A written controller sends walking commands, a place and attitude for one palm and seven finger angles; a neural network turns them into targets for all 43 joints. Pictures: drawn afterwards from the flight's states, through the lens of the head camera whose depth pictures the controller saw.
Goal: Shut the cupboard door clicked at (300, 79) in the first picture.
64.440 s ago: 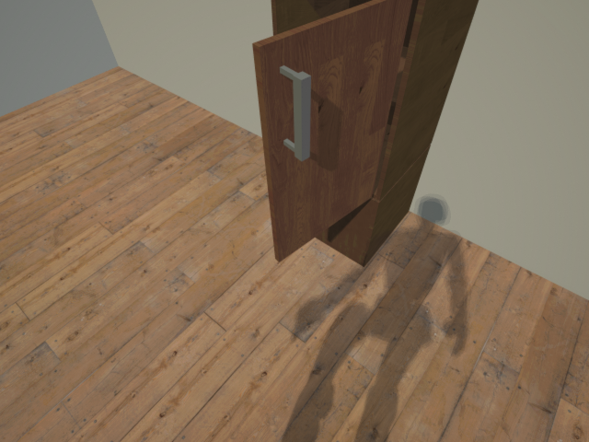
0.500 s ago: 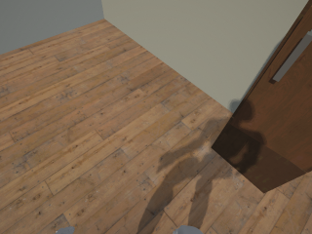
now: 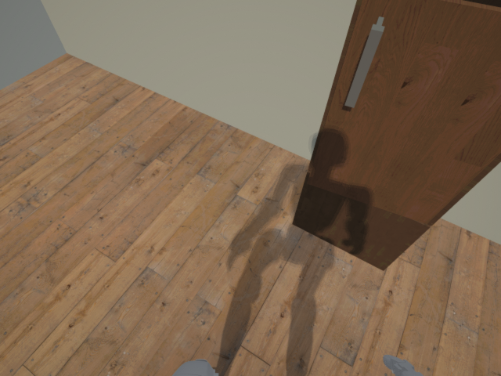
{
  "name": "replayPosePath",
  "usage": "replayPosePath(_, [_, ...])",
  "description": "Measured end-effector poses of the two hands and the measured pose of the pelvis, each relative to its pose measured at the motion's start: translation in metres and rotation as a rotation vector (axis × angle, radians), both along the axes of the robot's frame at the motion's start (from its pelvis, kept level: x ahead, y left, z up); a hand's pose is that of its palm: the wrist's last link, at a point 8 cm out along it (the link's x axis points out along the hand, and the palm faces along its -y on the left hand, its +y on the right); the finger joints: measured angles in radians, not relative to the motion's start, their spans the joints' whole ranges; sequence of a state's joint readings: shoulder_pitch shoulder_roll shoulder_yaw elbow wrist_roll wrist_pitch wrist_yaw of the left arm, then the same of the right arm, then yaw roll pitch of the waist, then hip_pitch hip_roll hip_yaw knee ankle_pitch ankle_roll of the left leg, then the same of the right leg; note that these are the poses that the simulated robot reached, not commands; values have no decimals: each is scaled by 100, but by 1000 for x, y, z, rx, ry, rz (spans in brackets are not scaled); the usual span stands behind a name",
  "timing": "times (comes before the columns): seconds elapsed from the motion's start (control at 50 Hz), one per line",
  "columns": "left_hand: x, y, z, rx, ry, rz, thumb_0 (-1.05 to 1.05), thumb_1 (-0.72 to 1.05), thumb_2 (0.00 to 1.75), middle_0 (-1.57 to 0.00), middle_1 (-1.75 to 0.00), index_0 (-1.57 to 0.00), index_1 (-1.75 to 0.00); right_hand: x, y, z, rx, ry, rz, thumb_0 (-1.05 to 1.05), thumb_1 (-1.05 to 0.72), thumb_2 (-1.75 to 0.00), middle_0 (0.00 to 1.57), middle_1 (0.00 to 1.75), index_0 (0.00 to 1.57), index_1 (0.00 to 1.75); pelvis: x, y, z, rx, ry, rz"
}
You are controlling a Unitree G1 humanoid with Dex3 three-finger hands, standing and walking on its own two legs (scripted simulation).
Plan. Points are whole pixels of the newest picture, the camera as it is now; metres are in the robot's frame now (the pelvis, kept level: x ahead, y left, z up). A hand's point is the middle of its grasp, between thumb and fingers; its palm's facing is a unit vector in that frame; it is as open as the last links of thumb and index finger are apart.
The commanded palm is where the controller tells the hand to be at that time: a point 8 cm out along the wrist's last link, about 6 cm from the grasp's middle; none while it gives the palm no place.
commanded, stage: turn to face it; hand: left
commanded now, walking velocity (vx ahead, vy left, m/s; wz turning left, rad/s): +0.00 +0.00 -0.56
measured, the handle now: (364, 64) +0.68 -0.18 +0.12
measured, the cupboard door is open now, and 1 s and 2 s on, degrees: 8 8 8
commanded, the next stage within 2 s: take the last steps up to it in 0.46 s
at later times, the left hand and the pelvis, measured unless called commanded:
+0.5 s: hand (171, 354) +0.16 +0.16 -0.15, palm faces -0.24 -0.93 -0.29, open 7.4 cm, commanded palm none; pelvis +0.02 -0.02 -0.01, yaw -14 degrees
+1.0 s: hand (198, 325) +0.22 +0.12 -0.17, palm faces -0.36 -0.92 -0.16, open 7.4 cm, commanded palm none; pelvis +0.10 -0.04 +0.01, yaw -22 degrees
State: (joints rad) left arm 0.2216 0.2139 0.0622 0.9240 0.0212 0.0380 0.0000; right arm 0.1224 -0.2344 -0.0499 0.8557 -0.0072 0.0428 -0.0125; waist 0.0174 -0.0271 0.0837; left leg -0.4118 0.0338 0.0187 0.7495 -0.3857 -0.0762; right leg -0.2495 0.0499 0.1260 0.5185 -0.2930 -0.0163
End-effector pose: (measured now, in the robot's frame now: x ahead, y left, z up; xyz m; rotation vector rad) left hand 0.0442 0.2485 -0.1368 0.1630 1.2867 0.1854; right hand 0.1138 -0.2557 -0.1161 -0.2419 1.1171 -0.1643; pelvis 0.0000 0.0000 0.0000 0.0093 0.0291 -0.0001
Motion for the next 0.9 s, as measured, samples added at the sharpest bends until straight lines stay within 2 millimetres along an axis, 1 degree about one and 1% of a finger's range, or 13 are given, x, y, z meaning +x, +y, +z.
replayPosePath(0.06, [16, 13, -14, -17, -1, -22, 1, 90, 90, -20, -30, -20, -30, -2, 8, -1, -28, -37, -19, 1, -91, -90, 20, 30, 20, 29, 6, 13, -10, -26, 6, -33])
replayPosePath(0.1, [29, 19, -16, -16, -6, -50, 1, 91, 90, -20, -30, -20, -30, -11, 12, 1, -36, -25, -29, 1, -91, -90, 20, 30, 21, 29, 6, 16, -10, -21, -6, -65])
replayPosePath(0.18, [56, 25, -7, -10, -30, -106, 1, 91, 90, -20, -30, -20, -30, -37, 17, 5, -35, 24, -67, 1, -91, -90, 20, 30, 21, 29, 10, 17, -2, -32, -10, -110])
replayPosePath(0.24, [76, 23, 2, 1, -48, -148, 1, 91, 90, -20, -30, -20, -30, -58, 16, 3, -20, 64, -114, 1, -91, -90, 20, 30, 21, 29, 12, 15, 2, -38, -6, -141])
replayPosePath(0.32, [102, 7, 10, 23, -69, -219, 1, 91, 90, -20, -30, -20, -30, -89, 8, -8, 12, 110, -192, 1, -91, -90, 20, 30, 21, 29, 14, 6, 1, -34, -6, -184])
replayPosePath(0.4, [124, -19, 12, 53, -117, -295, 1, 91, 90, -20, -30, -20, -30, -120, -10, -32, 57, 153, -276, 1, -91, -90, 20, 30, 21, 30, 16, -11, -12, -7, -9, -222])
replayPosePath(0.46, [126, -38, 17, 61, -125, -326, 1, 91, 90, -20, -30, -20, -30, -133, -20, -41, 70, 196, -328, 1, -91, -90, 20, 30, 21, 29, 17, -17, -11, -14, -12, -239])
replayPosePath(0.52, [122, -51, 21, 55, -102, -334, 1, 91, 90, -20, -30, -20, -30, -134, -24, -36, 77, 201, -354, 1, -91, -90, 20, 30, 20, 29, 21, -20, -3, -1, -12, -261])
replayPosePath(0.62, [115, -64, 16, 17, -55, -342, 1, 91, 90, -20, -30, -20, -30, -122, -24, -22, 78, 166, -372, 1, -91, -90, 20, 30, 20, 29, 28, -24, 4, 6, -10, -284])
replayPosePath(0.68, [113, -66, 7, -17, -35, -333, 1, 91, 90, -20, -30, -20, -30, -111, -20, -16, 69, 149, -367, 1, -91, -90, 20, 30, 20, 29, 35, -24, 4, -3, -10, -291])
replayPosePath(0.74, [114, -61, -6, -47, -11, -316, 1, 91, 90, -20, -30, -20, -30, -96, -15, -11, 46, 120, -360, 1, -91, -90, 20, 30, 20, 29, 48, -21, 0, -14, -13, -301])
replayPosePath(0.8, [119, -55, -22, -67, 28, -321, 1, 91, 90, -20, -30, -20, -30, -89, -12, -12, 12, 84, -368, 1, -91, -90, 20, 30, 20, 29, 61, -18, -9, -30, -11, -323])
replayPosePath(0.9, [147, -60, -16, -73, 61, -378, 1, 91, 90, -20, -30, -20, -30, -104, -4, 1, 8, 130, -424, 1, -91, -90, 20, 30, 21, 29, 79, -27, 2, -30, -13, -364])
